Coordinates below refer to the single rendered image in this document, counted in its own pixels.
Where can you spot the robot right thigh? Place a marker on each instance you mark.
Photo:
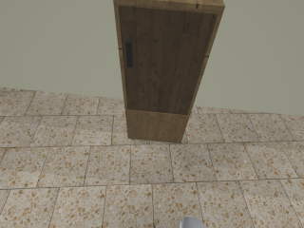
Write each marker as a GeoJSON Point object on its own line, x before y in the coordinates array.
{"type": "Point", "coordinates": [190, 222]}

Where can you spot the cupboard door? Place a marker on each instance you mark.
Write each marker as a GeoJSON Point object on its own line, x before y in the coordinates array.
{"type": "Point", "coordinates": [168, 47]}

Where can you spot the handle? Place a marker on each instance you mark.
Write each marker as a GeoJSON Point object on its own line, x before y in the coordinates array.
{"type": "Point", "coordinates": [129, 51]}

